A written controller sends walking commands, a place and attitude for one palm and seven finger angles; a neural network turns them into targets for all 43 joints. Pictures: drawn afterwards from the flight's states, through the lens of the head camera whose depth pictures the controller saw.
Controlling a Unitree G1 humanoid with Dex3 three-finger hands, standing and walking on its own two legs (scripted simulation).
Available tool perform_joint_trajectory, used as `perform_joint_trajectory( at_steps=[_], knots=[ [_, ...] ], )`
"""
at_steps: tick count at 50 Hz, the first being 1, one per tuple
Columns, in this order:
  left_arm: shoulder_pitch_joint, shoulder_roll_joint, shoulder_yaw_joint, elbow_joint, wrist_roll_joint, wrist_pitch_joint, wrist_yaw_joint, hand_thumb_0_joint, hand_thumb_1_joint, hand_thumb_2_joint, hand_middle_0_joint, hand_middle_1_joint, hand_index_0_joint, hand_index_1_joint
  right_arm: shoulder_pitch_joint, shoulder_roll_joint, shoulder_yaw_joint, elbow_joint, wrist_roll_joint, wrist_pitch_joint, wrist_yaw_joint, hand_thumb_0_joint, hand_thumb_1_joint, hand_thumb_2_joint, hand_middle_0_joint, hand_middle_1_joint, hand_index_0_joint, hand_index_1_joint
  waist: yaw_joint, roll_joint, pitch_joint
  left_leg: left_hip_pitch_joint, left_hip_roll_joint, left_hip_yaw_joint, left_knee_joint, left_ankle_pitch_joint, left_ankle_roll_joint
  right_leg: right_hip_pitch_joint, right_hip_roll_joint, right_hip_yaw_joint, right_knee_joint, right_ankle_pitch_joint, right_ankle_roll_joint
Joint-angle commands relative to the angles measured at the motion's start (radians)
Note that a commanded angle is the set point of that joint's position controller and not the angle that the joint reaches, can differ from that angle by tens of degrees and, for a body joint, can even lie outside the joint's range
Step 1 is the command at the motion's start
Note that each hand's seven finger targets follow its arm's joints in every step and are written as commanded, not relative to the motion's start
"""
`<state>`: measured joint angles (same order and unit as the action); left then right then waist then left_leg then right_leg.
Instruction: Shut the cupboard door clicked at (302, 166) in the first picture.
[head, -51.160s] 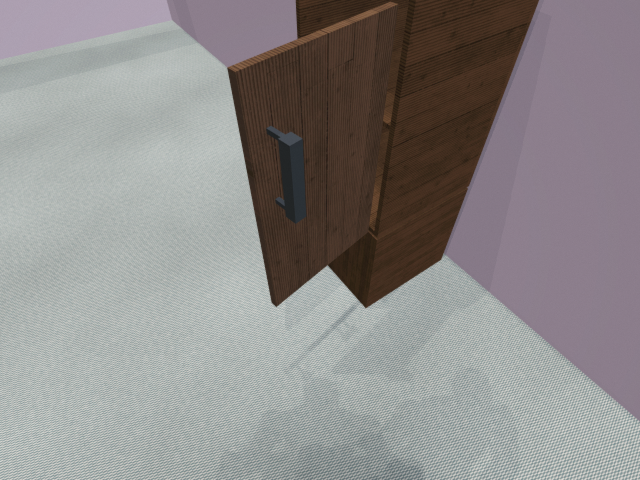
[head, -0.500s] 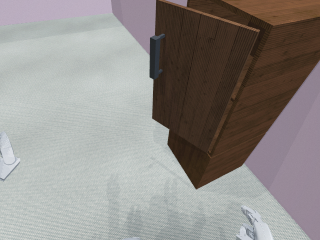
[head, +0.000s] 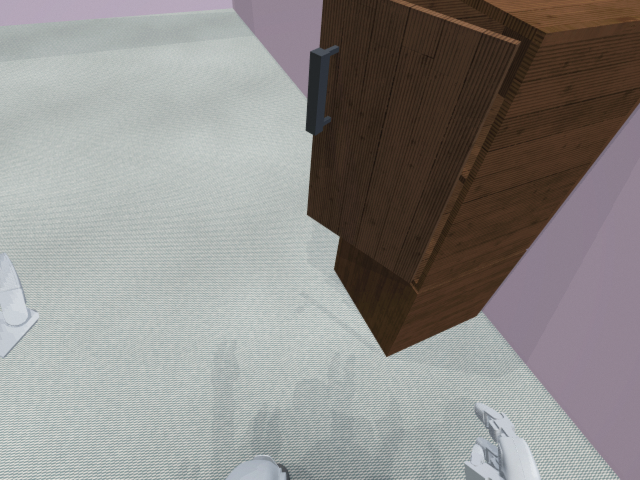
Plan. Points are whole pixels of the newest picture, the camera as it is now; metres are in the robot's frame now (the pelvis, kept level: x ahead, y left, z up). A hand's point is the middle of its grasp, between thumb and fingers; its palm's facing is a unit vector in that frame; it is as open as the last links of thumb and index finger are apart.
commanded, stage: step back with the hand held close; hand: left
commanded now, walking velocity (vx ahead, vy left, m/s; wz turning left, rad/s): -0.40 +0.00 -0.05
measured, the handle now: (323, 90) +0.80 +0.05 +0.08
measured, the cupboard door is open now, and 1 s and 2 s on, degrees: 25 25 25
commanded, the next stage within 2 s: stop stepping back and stand still in 0.36 s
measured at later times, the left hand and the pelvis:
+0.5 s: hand out of the picture +0.13 +0.25 +0.19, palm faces +0.32 -0.85 -0.41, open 7.4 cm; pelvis -0.10 +0.01 +0.01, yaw -5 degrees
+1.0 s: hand out of the picture +0.06 +0.25 +0.19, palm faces +0.29 -0.84 -0.45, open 7.4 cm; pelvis -0.16 +0.02 +0.02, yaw -4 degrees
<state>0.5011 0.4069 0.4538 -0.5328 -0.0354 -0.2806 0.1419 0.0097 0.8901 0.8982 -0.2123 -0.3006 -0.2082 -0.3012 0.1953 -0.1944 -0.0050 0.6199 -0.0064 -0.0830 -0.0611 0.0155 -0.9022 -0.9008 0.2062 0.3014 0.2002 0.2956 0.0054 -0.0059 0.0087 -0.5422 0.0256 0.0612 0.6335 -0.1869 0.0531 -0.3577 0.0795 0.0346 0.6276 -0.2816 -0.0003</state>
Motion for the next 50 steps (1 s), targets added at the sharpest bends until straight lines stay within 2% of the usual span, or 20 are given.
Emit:
perform_joint_trajectory(
  at_steps=[1,3,5,8,10,11,13,16,23,25,28,30,32,36,37,39,41,47,48,50],
  knots=[
    [-0.056,0.223,0.097,-0.220,-0.001,-0.044,0.039,0.000,0.900,0.900,-0.200,-0.300,-0.200,-0.300,-0.051,-0.115,-0.054,-0.132,-0.003,-0.029,-0.005,0.000,-0.900,-0.900,0.200,0.300,0.200,0.300,-0.028,-0.076,-0.132,0.262,-0.009,-0.071,0.122,-0.213,-0.073,-0.237,-0.327,0.342,-0.360,-0.197,-0.149],
    [-0.033,0.243,0.113,-0.205,0.004,-0.033,0.052,0.000,0.900,0.900,-0.200,-0.300,-0.200,-0.300,-0.042,-0.103,-0.051,-0.124,-0.005,-0.005,-0.004,0.000,-0.900,-0.900,0.200,0.300,0.200,0.300,-0.036,-0.135,-0.150,0.277,-0.024,-0.083,0.234,-0.166,-0.071,-0.231,-0.373,0.307,-0.355,0.014,-0.162],
    [-0.050,0.244,0.119,-0.182,0.003,-0.027,0.049,0.000,0.900,0.900,-0.200,-0.300,-0.200,-0.300,-0.061,-0.102,-0.040,-0.135,-0.006,0.008,-0.009,0.000,-0.900,-0.900,0.200,0.300,0.200,0.300,-0.037,-0.101,-0.071,0.212,-0.003,-0.111,0.094,-0.180,-0.060,-0.195,-0.314,0.234,-0.300,0.068,-0.119],
    [-0.070,0.239,0.126,-0.197,0.009,-0.045,0.043,0.000,0.900,0.900,-0.200,-0.300,-0.200,-0.300,-0.079,-0.154,-0.050,-0.149,0.001,-0.006,-0.031,0.000,-0.900,-0.900,0.200,0.300,0.200,0.300,-0.026,0.190,-0.064,0.051,0.142,-0.262,-0.300,-0.045,0.006,0.024,-0.057,0.036,-0.065,0.109,-0.003],
    [-0.002,0.220,0.155,-0.146,0.003,-0.055,0.021,0.000,0.900,0.900,-0.200,-0.300,-0.200,-0.300,-0.077,-0.170,-0.071,-0.163,0.003,-0.036,-0.030,0.000,-0.900,-0.900,0.200,0.300,0.200,0.300,-0.011,0.312,-0.155,-0.170,0.306,-0.397,-0.513,-0.500,0.070,0.292,0.025,-0.013,0.216,-0.052,0.019],
    [-0.016,0.209,0.159,-0.164,0.007,-0.046,0.014,0.000,0.900,0.900,-0.200,-0.300,-0.200,-0.300,-0.076,-0.167,-0.072,-0.160,-0.010,-0.044,-0.028,0.000,-0.900,-0.900,0.200,0.300,0.200,0.300,-0.009,0.302,-0.141,-0.233,0.334,-0.432,-0.536,-0.550,0.091,0.309,0.025,0.000,0.305,-0.071,0.019],
    [-0.021,0.181,0.114,-0.223,-0.001,-0.042,0.003,0.000,0.900,0.900,-0.200,-0.300,-0.200,-0.300,-0.083,-0.152,-0.069,-0.157,-0.011,-0.058,-0.016,0.000,-0.900,-0.900,0.200,0.300,0.200,0.300,-0.003,0.172,-0.149,-0.046,0.300,-0.365,-0.450,-0.334,0.080,0.178,0.010,0.004,0.258,-0.130,0.014],
    [0.001,0.153,0.057,-0.253,-0.025,-0.023,0.005,0.000,0.900,0.900,-0.200,-0.300,-0.200,-0.300,-0.069,-0.142,-0.053,-0.125,-0.011,-0.080,-0.003,0.000,-0.900,-0.900,0.200,0.300,0.200,0.300,-0.003,0.208,-0.196,0.211,0.247,-0.289,-0.431,-0.155,0.039,0.077,0.006,-0.037,0.053,-0.220,0.007],
    [-0.026,0.239,0.106,-0.273,-0.037,-0.028,-0.002,0.000,0.900,0.900,-0.200,-0.300,-0.200,-0.300,-0.063,-0.136,-0.047,-0.086,-0.022,-0.062,0.000,0.000,-0.900,-0.900,0.200,0.300,0.200,0.300,-0.001,0.214,-0.334,0.492,0.188,-0.162,-0.293,0.400,-0.046,0.138,-0.026,-0.048,-0.296,0.059,-0.017],
    [0.039,0.271,0.162,-0.253,-0.052,-0.016,0.000,0.000,0.900,0.900,-0.200,-0.300,-0.200,-0.300,-0.085,-0.130,-0.044,-0.125,-0.011,-0.049,-0.002,0.000,-0.900,-0.900,0.200,0.300,0.200,0.300,0.003,0.204,-0.333,0.420,0.126,-0.090,-0.294,0.081,-0.061,0.163,-0.052,-0.054,-0.312,-0.003,-0.028],
    [0.158,0.298,0.196,-0.253,-0.073,0.023,0.017,0.000,0.900,0.900,-0.200,-0.300,-0.200,-0.300,-0.074,-0.103,-0.034,-0.158,0.015,-0.019,-0.009,0.000,-0.900,-0.900,0.200,0.300,0.200,0.300,-0.014,-0.092,-0.262,0.444,-0.014,-0.033,0.039,-0.043,-0.084,-0.061,-0.263,0.065,-0.362,-0.019,-0.105],
    [0.188,0.278,0.185,-0.225,-0.062,0.068,0.027,0.000,0.900,0.900,-0.200,-0.300,-0.200,-0.300,-0.065,-0.101,-0.017,-0.152,0.003,0.010,-0.017,0.000,-0.900,-0.900,0.200,0.300,0.200,0.300,-0.024,-0.044,-0.163,0.312,-0.006,-0.059,0.139,-0.059,-0.084,-0.115,-0.326,0.151,-0.374,-0.147,-0.170],
    [0.016,0.267,0.145,-0.198,-0.044,0.080,0.043,0.000,0.900,0.900,-0.200,-0.300,-0.200,-0.300,-0.064,-0.127,-0.018,-0.133,0.000,0.013,-0.024,0.000,-0.900,-0.900,0.200,0.300,0.200,0.300,-0.048,-0.050,-0.007,0.216,0.015,-0.086,0.139,-0.092,-0.081,-0.149,-0.342,0.151,-0.405,-0.279,-0.156],
    [-0.184,0.199,0.039,0.015,0.001,0.061,0.040,0.000,0.900,0.900,-0.200,-0.300,-0.200,-0.300,-0.036,-0.159,-0.028,-0.109,0.018,-0.028,-0.042,0.000,-0.900,-0.900,0.200,0.300,0.200,0.300,-0.049,-0.069,0.144,0.219,0.026,-0.082,-0.068,-0.057,-0.030,-0.067,-0.244,0.084,-0.322,-0.040,-0.080],
    [-0.182,0.213,0.048,-0.006,0.006,0.048,0.041,0.000,0.900,0.900,-0.200,-0.300,-0.200,-0.300,-0.043,-0.163,-0.028,-0.105,0.014,-0.034,-0.042,0.000,-0.900,-0.900,0.200,0.300,0.200,0.300,-0.047,0.051,0.101,0.274,0.036,-0.118,-0.120,-0.008,-0.024,-0.068,-0.212,0.034,-0.242,0.020,-0.068],
    [-0.188,0.177,0.011,-0.092,-0.002,0.033,0.033,0.000,0.900,0.900,-0.200,-0.300,-0.200,-0.300,-0.036,-0.159,-0.024,-0.115,0.016,-0.051,-0.036,0.000,-0.900,-0.900,0.200,0.300,0.200,0.300,-0.041,0.253,0.006,0.269,0.134,-0.378,-0.369,-0.122,-0.025,0.028,-0.060,-0.070,-0.029,-0.076,-0.008],
    [-0.157,0.198,0.039,-0.184,-0.005,0.019,0.035,0.000,0.900,0.900,-0.200,-0.300,-0.200,-0.300,-0.049,-0.147,-0.024,-0.123,0.005,-0.077,-0.030,0.000,-0.900,-0.900,0.200,0.300,0.200,0.300,-0.019,0.214,-0.037,0.224,0.181,-0.463,-0.503,-0.412,-0.015,0.095,-0.041,-0.032,-0.001,-0.140,-0.006],
    [0.153,0.247,0.153,-0.202,-0.018,0.042,0.035,0.000,0.900,0.900,-0.200,-0.300,-0.200,-0.300,-0.038,-0.134,-0.029,-0.145,0.000,-0.065,-0.012,0.000,-0.900,-0.900,0.200,0.300,0.200,0.300,-0.009,0.177,-0.162,0.109,0.050,-0.160,-0.378,-0.372,-0.077,0.306,-0.053,-0.072,-0.219,-0.163,-0.051],
    [0.162,0.221,0.139,-0.182,-0.023,0.049,0.037,0.000,0.900,0.900,-0.200,-0.300,-0.200,-0.300,-0.036,-0.122,-0.028,-0.145,-0.002,-0.050,-0.012,0.000,-0.900,-0.900,0.200,0.300,0.200,0.300,-0.017,0.114,-0.149,0.116,0.032,-0.133,-0.302,-0.341,-0.074,0.258,-0.089,-0.038,-0.249,-0.212,-0.072],
    [0.124,0.226,0.147,-0.158,-0.029,0.054,0.043,0.000,0.900,0.900,-0.200,-0.300,-0.200,-0.300,-0.019,-0.117,-0.035,-0.133,-0.010,-0.021,-0.016,0.000,-0.900,-0.900,0.200,0.300,0.200,0.300,-0.031,-0.038,-0.101,0.164,-0.002,-0.080,-0.045,-0.203,-0.068,0.079,-0.237,0.183,-0.375,-0.370,-0.149]
  ],
)
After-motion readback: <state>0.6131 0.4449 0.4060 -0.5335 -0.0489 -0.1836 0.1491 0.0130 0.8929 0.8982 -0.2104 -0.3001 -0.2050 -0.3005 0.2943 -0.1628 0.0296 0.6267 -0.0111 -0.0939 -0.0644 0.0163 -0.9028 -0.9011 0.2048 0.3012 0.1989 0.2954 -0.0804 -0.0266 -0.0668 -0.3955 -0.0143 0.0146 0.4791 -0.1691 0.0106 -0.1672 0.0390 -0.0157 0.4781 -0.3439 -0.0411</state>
